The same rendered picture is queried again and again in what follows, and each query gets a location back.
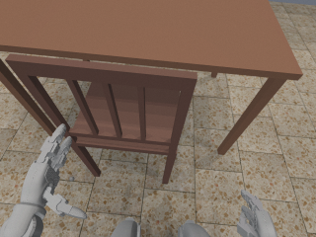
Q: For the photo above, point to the left robot forearm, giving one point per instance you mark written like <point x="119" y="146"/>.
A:
<point x="25" y="221"/>

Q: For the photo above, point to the right robot hand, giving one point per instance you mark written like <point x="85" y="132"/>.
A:
<point x="260" y="222"/>

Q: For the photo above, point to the table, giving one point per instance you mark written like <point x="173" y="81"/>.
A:
<point x="240" y="37"/>

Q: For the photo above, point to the left robot hand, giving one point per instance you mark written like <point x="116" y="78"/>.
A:
<point x="44" y="171"/>

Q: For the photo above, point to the left robot shin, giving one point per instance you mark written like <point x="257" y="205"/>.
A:
<point x="129" y="218"/>

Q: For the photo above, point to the chair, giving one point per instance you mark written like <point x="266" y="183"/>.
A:
<point x="127" y="108"/>

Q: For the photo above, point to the right robot thigh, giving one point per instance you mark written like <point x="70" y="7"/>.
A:
<point x="192" y="230"/>

